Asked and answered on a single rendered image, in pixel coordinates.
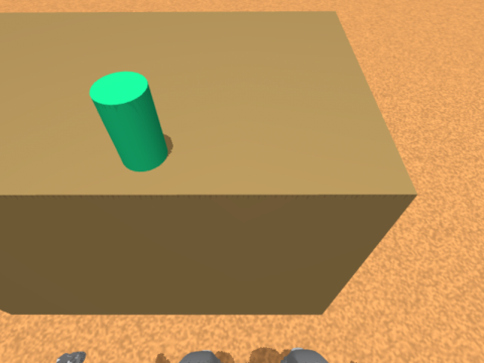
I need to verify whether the can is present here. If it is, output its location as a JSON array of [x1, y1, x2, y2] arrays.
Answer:
[[89, 71, 168, 172]]

